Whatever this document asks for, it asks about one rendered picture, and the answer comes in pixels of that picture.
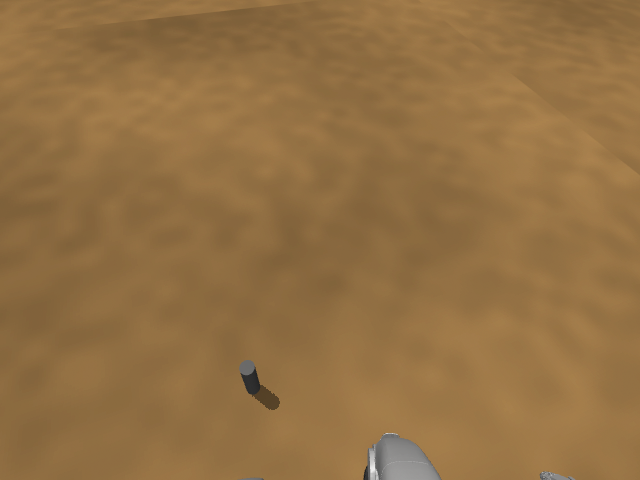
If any can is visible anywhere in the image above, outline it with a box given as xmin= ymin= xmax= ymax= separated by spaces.
xmin=239 ymin=360 xmax=260 ymax=395

